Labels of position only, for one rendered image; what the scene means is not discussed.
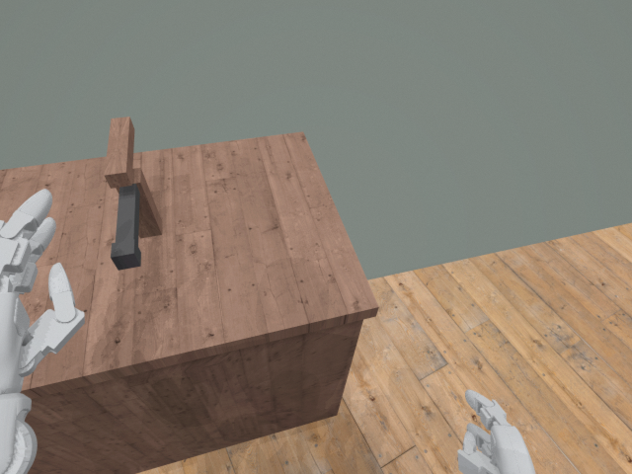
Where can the robot left forearm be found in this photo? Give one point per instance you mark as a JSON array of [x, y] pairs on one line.
[[18, 441]]

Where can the right robot hand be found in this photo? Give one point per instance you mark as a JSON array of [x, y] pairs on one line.
[[503, 450]]

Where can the counter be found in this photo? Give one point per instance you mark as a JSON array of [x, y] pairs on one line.
[[241, 322]]

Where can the left robot hand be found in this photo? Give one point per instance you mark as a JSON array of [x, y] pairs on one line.
[[22, 240]]

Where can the tap lever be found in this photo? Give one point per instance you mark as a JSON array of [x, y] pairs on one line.
[[125, 252]]

